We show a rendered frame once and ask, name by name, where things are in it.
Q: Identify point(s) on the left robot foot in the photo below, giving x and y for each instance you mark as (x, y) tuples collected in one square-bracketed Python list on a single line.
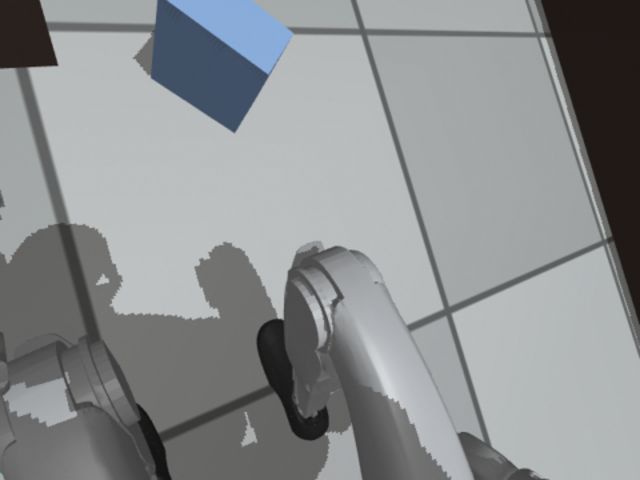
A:
[(155, 445)]

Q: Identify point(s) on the right robot hand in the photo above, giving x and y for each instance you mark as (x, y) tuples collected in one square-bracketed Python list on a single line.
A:
[(485, 462)]

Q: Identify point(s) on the right robot foot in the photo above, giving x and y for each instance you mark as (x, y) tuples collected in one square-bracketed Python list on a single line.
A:
[(278, 370)]

